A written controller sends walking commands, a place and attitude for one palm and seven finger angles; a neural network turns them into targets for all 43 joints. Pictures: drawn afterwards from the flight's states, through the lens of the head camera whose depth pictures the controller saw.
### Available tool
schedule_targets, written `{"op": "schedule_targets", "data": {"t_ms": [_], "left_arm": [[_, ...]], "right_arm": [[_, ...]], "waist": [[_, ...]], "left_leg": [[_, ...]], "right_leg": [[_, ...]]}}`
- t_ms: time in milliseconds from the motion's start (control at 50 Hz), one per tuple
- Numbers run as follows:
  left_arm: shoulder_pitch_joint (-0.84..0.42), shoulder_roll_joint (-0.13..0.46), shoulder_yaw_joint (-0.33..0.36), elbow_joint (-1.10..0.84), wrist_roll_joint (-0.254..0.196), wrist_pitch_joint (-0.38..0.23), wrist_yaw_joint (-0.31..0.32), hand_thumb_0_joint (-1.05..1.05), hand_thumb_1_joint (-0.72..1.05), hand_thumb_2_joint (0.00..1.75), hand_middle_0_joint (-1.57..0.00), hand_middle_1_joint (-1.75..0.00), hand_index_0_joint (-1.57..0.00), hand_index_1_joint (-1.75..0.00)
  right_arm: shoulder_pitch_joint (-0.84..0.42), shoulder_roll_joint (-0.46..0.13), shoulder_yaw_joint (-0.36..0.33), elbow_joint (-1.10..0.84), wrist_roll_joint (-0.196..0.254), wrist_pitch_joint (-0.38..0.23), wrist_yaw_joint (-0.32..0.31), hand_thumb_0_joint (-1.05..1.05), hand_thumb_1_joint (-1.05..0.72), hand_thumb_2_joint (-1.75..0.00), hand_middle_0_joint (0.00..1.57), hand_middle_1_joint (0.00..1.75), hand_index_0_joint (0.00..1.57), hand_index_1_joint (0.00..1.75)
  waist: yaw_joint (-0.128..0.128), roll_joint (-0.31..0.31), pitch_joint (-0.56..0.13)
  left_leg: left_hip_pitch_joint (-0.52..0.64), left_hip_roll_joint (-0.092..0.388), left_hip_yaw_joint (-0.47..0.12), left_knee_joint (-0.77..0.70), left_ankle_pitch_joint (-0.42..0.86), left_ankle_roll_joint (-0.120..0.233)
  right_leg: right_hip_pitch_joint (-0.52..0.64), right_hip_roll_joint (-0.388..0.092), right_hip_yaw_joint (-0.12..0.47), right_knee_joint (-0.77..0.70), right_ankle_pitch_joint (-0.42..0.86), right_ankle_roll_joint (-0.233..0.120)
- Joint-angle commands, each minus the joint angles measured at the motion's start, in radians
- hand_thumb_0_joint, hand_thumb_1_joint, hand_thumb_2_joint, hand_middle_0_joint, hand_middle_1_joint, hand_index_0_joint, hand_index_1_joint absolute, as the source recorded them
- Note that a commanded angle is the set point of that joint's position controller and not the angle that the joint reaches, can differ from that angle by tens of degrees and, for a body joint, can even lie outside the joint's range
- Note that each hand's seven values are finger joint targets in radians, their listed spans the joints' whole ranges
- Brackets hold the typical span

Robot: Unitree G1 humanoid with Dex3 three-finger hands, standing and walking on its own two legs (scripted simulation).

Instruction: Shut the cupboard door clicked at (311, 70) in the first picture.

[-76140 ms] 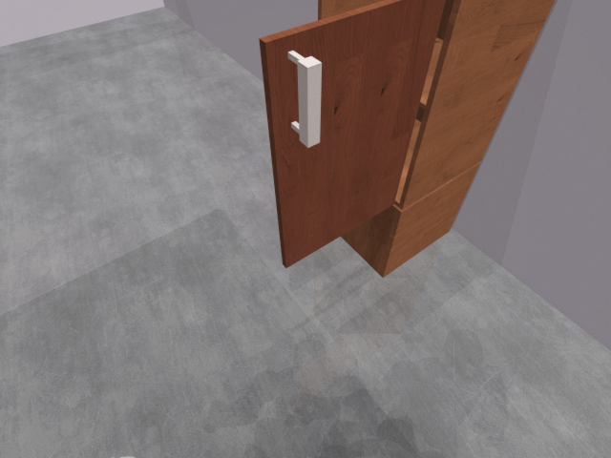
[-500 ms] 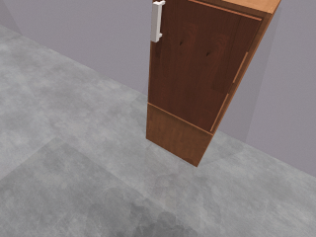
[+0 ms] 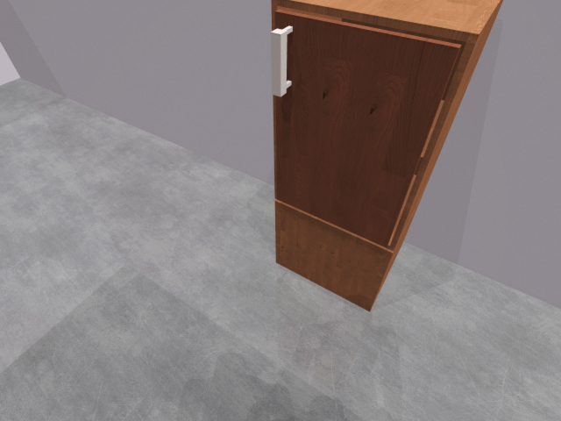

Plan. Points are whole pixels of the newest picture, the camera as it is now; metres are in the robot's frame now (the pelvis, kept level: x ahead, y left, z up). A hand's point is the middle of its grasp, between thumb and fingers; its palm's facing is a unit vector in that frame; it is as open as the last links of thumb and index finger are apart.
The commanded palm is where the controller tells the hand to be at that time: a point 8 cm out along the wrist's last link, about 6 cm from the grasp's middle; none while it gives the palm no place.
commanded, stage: let the arm hang, fingers relaxed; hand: left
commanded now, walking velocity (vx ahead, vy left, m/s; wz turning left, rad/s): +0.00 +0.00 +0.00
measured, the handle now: (283, 61) +0.84 +0.04 +0.15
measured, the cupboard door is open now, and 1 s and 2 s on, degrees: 0 0 0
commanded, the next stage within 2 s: look to check the result in 0.28 s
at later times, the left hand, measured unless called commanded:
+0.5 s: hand out of the picture -0.02 +0.16 -0.18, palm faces +0.03 -0.98 -0.18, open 7.4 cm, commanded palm none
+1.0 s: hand out of the picture +0.02 +0.18 -0.17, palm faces +0.01 -0.98 -0.21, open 7.4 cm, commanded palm none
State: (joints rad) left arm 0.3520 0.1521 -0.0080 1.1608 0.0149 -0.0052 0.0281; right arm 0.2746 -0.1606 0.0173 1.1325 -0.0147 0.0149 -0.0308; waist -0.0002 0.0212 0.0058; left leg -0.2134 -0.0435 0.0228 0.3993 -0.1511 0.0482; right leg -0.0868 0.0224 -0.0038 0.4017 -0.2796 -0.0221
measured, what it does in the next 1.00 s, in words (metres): stands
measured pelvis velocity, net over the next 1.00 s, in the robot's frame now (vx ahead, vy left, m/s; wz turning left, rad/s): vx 0.02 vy -0.01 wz -0.01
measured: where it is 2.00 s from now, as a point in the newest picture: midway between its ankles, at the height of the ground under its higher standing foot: outside the picture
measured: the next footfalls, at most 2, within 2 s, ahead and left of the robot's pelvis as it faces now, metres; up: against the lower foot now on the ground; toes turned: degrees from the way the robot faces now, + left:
none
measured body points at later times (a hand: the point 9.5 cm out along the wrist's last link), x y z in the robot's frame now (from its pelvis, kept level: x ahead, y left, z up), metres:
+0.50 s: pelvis +0.01 +0.00 +0.00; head +0.01 +0.00 +0.45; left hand -0.02 +0.21 -0.16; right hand -0.01 -0.22 -0.16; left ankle +0.04 +0.09 -0.74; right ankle -0.04 -0.11 -0.74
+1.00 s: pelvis +0.02 -0.01 +0.00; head +0.02 -0.01 +0.45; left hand +0.02 +0.23 -0.16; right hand +0.04 -0.25 -0.15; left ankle +0.04 +0.09 -0.74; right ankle -0.04 -0.11 -0.74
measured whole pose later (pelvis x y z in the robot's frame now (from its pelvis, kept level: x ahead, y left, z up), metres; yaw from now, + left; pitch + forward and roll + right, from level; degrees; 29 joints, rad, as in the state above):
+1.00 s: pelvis +0.02 -0.01 +0.00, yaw +0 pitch -2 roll +0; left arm 0.28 0.18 0.00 1.15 0.02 -0.02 0.02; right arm 0.22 -0.21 0.01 1.13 -0.01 0.00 -0.03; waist 0.00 0.00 0.03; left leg -0.18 -0.04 0.02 0.38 -0.17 0.04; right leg -0.04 0.03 0.00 0.35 -0.28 -0.03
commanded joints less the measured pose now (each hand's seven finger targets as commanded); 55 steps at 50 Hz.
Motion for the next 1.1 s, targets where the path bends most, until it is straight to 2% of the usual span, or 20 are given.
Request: {"op": "schedule_targets", "data": {"t_ms": [0,200,360,540,660,740,860,940,1060,1080], "left_arm": [[0.081,0.093,0.020,-0.014,-0.004,-0.007,0.012,0.00,0.90,0.90,-0.20,-0.30,-0.20,-0.30],[0.082,0.072,0.027,-0.016,-0.006,-0.009,0.014,0.00,0.90,0.90,-0.20,-0.30,-0.20,-0.30],[0.081,0.075,0.029,-0.015,-0.006,-0.010,0.014,0.00,0.90,0.90,-0.20,-0.30,-0.20,-0.30],[0.075,0.104,0.033,-0.016,-0.007,-0.015,0.013,0.00,0.90,0.90,-0.20,-0.30,-0.20,-0.30],[0.055,0.122,0.032,-0.017,-0.005,-0.014,0.011,0.00,0.90,0.90,-0.20,-0.30,-0.20,-0.30],[0.046,0.137,0.035,-0.021,-0.004,-0.017,0.010,0.00,0.90,0.90,-0.20,-0.30,-0.20,-0.30],[0.012,0.152,0.035,-0.025,-0.004,-0.017,0.008,0.00,0.90,0.90,-0.20,-0.30,-0.20,-0.30],[0.001,0.170,0.038,-0.032,-0.003,-0.021,0.007,0.00,0.90,0.90,-0.20,-0.30,-0.20,-0.30],[-0.028,0.183,0.042,-0.039,-0.004,-0.022,0.007,0.00,0.90,0.90,-0.20,-0.30,-0.20,-0.30],[-0.033,0.184,0.040,-0.039,-0.005,-0.021,0.006,0.00,0.90,0.90,-0.20,-0.30,-0.20,-0.30]], "right_arm": [[0.068,-0.101,-0.021,-0.023,0.002,-0.020,-0.010,0.00,-0.90,-0.90,0.20,0.30,0.20,0.30],[0.090,-0.081,-0.019,-0.020,0.001,-0.026,-0.015,0.00,-0.90,-0.90,0.20,0.30,0.20,0.30],[0.097,-0.087,-0.021,-0.021,0.003,-0.026,-0.017,0.00,-0.90,-0.90,0.20,0.30,0.20,0.30],[0.076,-0.118,-0.025,-0.023,0.006,-0.026,-0.018,0.00,-0.90,-0.90,0.20,0.30,0.20,0.30],[0.053,-0.135,-0.027,-0.025,0.005,-0.025,-0.015,0.00,-0.90,-0.90,0.20,0.30,0.20,0.30],[0.033,-0.155,-0.029,-0.032,0.007,-0.028,-0.015,0.00,-0.90,-0.90,0.20,0.30,0.20,0.30],[0.002,-0.170,-0.029,-0.034,0.005,-0.027,-0.014,0.00,-0.90,-0.90,0.20,0.30,0.20,0.30],[-0.016,-0.187,-0.032,-0.041,0.006,-0.030,-0.013,0.00,-0.90,-0.90,0.20,0.30,0.20,0.30],[-0.028,-0.196,-0.032,-0.042,0.004,-0.032,-0.012,0.00,-0.90,-0.90,0.20,0.30,0.20,0.30],[-0.033,-0.198,-0.031,-0.040,0.004,-0.031,-0.012,0.00,-0.90,-0.90,0.20,0.30,0.20,0.30]], "waist": [[-0.008,-0.035,0.088],[-0.006,-0.002,0.103],[-0.007,-0.024,0.092],[-0.005,-0.034,0.081],[-0.011,-0.026,0.086],[-0.007,-0.041,0.068],[-0.010,-0.025,0.078],[-0.007,-0.041,0.053],[-0.009,-0.024,0.033],[-0.008,-0.019,0.046]], "left_leg": [[0.033,0.131,-0.137,-0.081,0.013,0.000],[0.023,0.125,-0.134,-0.074,0.049,-0.002],[0.039,0.129,-0.134,-0.067,0.068,0.000],[0.064,0.134,-0.131,-0.057,0.110,0.005],[0.067,0.136,-0.132,-0.068,0.081,0.002],[0.083,0.139,-0.133,-0.062,0.124,0.005],[0.085,0.140,-0.132,-0.072,0.117,-0.001],[0.102,0.143,-0.127,-0.062,0.158,0.001],[0.108,0.145,-0.128,-0.064,0.187,-0.003],[0.102,0.144,-0.128,-0.067,0.177,-0.005]], "right_leg": [[-0.141,-0.106,0.100,-0.103,0.029,-0.026],[-0.123,-0.105,0.100,-0.104,0.057,-0.028],[-0.111,-0.106,0.094,-0.106,0.069,-0.029],[-0.100,-0.106,0.097,-0.114,0.104,-0.030],[-0.102,-0.109,0.100,-0.118,0.086,-0.029],[-0.090,-0.110,0.100,-0.120,0.124,-0.028],[-0.087,-0.115,0.103,-0.128,0.125,-0.027],[-0.070,-0.118,0.102,-0.131,0.178,-0.025],[-0.042,-0.123,0.103,-0.128,0.214,-0.026],[-0.047,-0.123,0.103,-0.133,0.205,-0.025]]}}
